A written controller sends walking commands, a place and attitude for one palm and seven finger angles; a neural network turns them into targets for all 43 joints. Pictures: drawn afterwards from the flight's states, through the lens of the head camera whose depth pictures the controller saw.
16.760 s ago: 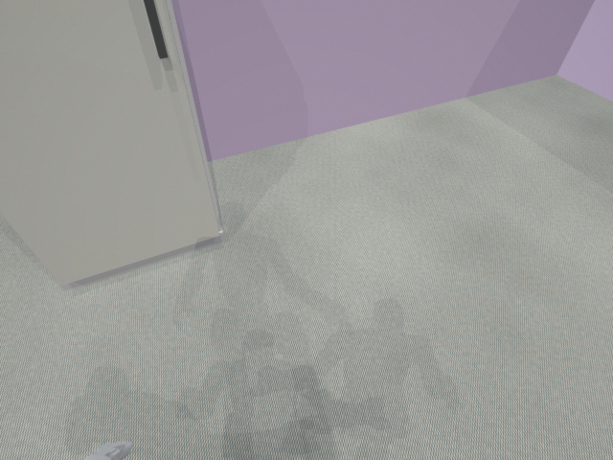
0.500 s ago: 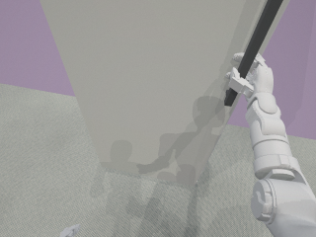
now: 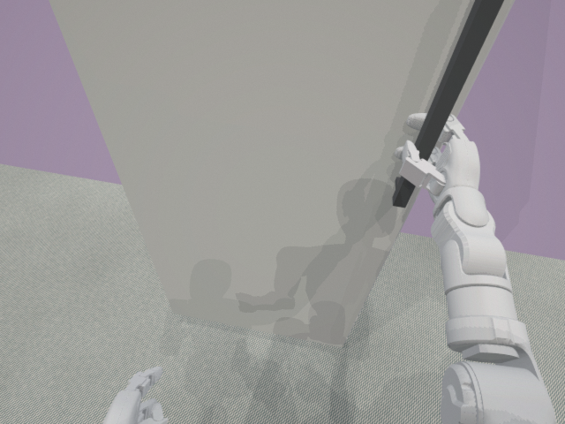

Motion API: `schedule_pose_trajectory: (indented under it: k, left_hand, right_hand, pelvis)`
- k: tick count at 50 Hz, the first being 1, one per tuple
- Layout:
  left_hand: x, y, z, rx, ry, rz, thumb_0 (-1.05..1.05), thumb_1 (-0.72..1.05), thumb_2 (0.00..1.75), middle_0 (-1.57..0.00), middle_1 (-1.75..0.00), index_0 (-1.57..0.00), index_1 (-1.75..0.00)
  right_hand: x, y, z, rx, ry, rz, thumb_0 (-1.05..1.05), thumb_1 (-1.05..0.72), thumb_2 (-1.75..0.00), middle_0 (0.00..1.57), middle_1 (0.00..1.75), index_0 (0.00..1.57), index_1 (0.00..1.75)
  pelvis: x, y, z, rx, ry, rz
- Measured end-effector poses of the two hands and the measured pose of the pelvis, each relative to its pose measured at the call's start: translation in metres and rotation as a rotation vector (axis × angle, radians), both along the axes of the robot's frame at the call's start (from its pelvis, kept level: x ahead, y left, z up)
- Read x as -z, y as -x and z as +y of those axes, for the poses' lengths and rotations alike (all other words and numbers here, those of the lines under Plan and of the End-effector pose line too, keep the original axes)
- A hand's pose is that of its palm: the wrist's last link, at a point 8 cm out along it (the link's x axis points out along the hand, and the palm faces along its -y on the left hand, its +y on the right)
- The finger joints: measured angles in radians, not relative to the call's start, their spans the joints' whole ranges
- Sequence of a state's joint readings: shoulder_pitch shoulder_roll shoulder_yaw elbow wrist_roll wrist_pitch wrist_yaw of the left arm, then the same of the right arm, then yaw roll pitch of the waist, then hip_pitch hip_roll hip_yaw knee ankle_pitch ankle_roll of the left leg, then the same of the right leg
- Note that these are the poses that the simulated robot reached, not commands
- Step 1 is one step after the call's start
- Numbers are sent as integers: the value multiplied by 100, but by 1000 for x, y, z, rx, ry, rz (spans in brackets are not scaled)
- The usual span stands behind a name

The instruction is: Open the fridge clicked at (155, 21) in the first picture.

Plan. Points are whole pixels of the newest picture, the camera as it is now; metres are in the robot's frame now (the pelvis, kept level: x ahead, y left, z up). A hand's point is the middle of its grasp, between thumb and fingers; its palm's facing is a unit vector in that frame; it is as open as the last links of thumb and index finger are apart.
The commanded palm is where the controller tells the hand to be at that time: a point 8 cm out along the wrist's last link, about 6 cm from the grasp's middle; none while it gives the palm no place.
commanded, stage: pull the door a little, standing still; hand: right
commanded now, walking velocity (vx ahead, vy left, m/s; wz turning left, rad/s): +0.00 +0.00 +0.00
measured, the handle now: (440, 96) +0.48 -0.15 +0.26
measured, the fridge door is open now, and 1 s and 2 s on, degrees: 0 24 60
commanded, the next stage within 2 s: walk backward, drawing the door open in 0.18 s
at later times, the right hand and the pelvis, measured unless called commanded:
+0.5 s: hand (398, 231) +0.31 -0.10 +0.18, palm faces +0.01 +0.99 -0.15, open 6.7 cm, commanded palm +0.28 -0.15 +0.18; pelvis +0.03 +0.01 +0.00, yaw -1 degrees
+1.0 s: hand (354, 303) +0.22 -0.04 +0.17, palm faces +0.20 +0.95 -0.22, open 7.3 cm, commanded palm +0.18 -0.09 +0.18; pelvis -0.04 +0.10 -0.02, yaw -13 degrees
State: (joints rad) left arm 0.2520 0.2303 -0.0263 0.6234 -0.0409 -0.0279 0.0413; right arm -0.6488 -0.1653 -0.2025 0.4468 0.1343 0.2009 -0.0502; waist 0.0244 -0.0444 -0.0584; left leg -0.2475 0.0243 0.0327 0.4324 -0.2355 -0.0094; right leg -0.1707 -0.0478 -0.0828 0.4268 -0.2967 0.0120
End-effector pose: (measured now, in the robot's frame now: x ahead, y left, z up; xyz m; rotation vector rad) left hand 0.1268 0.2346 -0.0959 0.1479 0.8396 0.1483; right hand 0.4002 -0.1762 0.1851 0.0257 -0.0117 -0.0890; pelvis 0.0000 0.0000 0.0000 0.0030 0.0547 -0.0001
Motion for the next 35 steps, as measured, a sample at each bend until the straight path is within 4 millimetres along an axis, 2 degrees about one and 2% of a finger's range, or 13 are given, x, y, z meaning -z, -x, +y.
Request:
schedule_pose_trajectory:
  k: [5, 9, 12, 16, 18, 22, 25, 28, 32, 35]
  left_hand:
    - [-2, -6, -2, -11, 18, -3, 1, 90, 90, -20, -30, -20, -30]
    - [-5, -18, -2, -8, 31, -13, 1, 90, 90, -20, -30, -20, -30]
    - [-9, -34, -3, 5, 41, -35, 1, 90, 90, -20, -30, -20, -30]
    - [-16, -64, -6, 39, 44, -89, 2, 90, 90, -20, -30, -20, -30]
    - [-19, -80, -7, 64, 16, -114, 1, 90, 90, -20, -30, -20, -30]
    - [-22, -100, -10, 100, -17, -126, 1, 91, 90, -20, -30, -20, -30]
    - [-26, -102, -14, 110, -2, -130, 1, 91, 90, -20, -30, -20, -30]
    - [-25, -96, -17, 122, 34, -136, 1, 91, 90, -20, -30, -20, -30]
    - [-11, -83, -13, 151, 84, -107, 1, 90, 90, -20, -30, -20, -30]
    - [4, -69, -3, 168, 109, -59, 1, 90, 90, -20, -30, -20, -30]
  right_hand:
    - [1, 8, 2, -10, 2, -16, 1, -77, -78, 24, 136, 26, 129]
    - [2, 23, 4, -24, 7, -33, 1, -77, -78, 24, 136, 25, 127]
    - [3, 44, 7, -40, 11, -52, 1, -75, -77, 25, 135, 24, 127]
    - [2, 77, 15, -73, 55, -85, 1, -72, -76, 28, 135, 24, 127]
    - [0, 85, 19, -104, 135, -153, 1, -69, -77, 32, 136, 26, 128]
    - [4, 102, 22, -98, 174, -212, -1, -66, -75, 39, 137, 26, 130]
    - [4, 112, 27, -92, 190, -221, -2, -66, -74, 41, 138, 24, 129]
    - [3, 121, 31, -70, 211, -223, -2, -66, -75, 43, 139, 24, 129]
    - [4, 133, 39, -15, 249, -232, -4, -64, -76, 45, 139, 23, 131]
    - [5, 143, 46, 33, 271, -240, -6, -63, -78, 46, 139, 22, 134]
  pelvis:
    - [-2, -10, -1, -17, 4, -3]
    - [-4, -20, -1, -32, 7, -4]
    - [-4, -29, 0, -41, 9, -3]
    - [-3, -39, 1, -43, 10, -5]
    - [0, -38, 3, -28, 11, 1]
    - [1, -33, 3, 3, 7, 6]
    - [-2, -27, 6, 8, 13, -4]
    - [-3, -24, 15, 15, 21, -13]
    - [1, -19, 35, 39, 31, -12]
    - [4, -10, 52, 63, 33, -9]
